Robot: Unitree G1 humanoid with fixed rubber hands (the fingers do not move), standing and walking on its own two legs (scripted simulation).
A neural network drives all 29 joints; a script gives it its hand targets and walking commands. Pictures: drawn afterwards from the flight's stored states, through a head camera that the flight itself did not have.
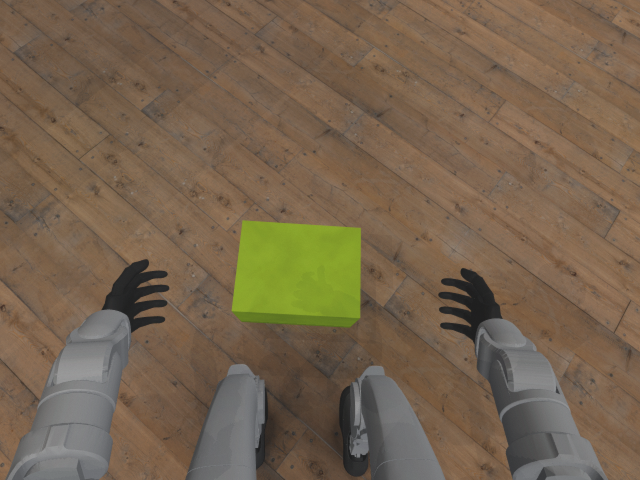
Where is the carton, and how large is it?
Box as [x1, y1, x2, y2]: [232, 220, 360, 327]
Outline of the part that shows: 242,221 232,303 232,311 241,321 349,327 359,318 360,228 244,220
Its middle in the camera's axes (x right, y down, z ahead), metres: -0.05 +0.11 +1.03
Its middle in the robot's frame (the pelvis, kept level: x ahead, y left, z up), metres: +0.48 +0.02 -0.59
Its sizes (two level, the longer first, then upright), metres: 0.298 0.226 0.184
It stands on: the floor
